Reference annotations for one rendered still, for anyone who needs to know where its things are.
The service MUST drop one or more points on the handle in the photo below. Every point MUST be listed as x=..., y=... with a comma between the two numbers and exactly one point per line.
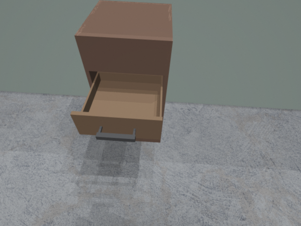
x=114, y=136

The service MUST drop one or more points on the cabinet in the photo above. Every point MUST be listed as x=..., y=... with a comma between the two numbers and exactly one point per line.
x=127, y=37

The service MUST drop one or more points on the drawer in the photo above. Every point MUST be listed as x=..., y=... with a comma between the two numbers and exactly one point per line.
x=120, y=103

